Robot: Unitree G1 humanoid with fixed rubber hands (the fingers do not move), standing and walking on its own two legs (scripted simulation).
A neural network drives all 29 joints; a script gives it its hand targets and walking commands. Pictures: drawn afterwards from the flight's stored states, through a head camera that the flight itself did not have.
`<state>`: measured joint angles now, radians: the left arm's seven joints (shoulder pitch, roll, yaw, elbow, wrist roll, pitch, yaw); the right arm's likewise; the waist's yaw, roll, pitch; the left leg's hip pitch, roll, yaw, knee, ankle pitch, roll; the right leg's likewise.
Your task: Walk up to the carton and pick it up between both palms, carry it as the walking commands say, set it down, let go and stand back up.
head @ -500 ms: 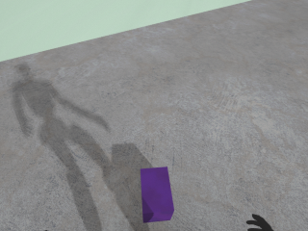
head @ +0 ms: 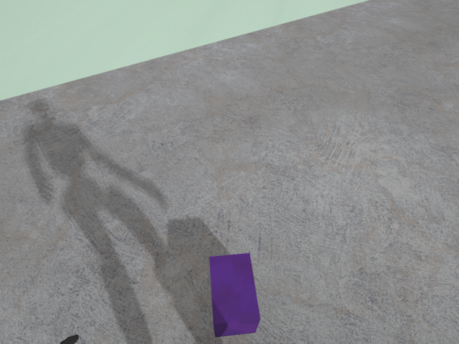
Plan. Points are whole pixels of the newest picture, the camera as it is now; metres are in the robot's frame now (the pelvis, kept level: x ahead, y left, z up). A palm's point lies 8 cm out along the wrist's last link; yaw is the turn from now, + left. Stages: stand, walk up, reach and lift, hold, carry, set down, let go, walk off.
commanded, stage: walk up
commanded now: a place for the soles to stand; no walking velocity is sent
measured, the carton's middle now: (232, 294) +0.43 -0.02 -0.68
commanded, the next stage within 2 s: reach and lift in 0.42 s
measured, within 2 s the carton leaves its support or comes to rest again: neither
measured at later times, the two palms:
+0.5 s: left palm out of the picture +0.13 +0.30 -0.10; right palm out of the picture +0.13 -0.29 -0.10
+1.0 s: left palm (99, 321) +0.22 +0.27 -0.15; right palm (344, 308) +0.23 -0.24 -0.15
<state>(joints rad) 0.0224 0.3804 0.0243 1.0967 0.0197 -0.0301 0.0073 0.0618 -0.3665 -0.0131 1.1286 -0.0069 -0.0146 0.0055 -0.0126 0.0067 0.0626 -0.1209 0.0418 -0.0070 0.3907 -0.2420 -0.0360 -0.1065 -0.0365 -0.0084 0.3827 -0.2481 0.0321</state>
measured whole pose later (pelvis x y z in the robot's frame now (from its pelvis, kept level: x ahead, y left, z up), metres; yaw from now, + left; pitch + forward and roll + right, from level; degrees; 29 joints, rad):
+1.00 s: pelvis -0.06 +0.01 -0.06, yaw -1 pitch +15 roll +1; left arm -0.26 0.26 0.18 0.56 0.01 0.32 -0.01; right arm -0.29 -0.27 -0.12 0.56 -0.01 0.34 0.01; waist 0.02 -0.01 0.09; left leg -0.80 0.04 0.01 0.94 -0.40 -0.03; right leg -0.81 -0.04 0.04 0.95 -0.40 0.05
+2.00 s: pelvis -0.11 +0.00 -0.13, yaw -1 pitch +29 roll +0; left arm -1.27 0.24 0.31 0.67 0.00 0.18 0.11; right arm -1.32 -0.23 -0.25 0.68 0.00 0.20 -0.12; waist 0.03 -0.01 0.53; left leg -1.32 0.03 -0.05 1.19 -0.36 -0.04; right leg -1.31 -0.01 0.05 1.18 -0.37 0.04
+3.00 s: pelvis -0.14 +0.00 -0.38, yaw +0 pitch +32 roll +1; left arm -1.52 0.34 0.13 1.08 -0.19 0.09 0.16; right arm -1.58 -0.35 -0.05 1.10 0.20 0.12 -0.15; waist 0.01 -0.02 0.52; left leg -2.08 -0.03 -0.08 2.12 -0.59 -0.09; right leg -2.08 0.04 0.10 2.14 -0.61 0.09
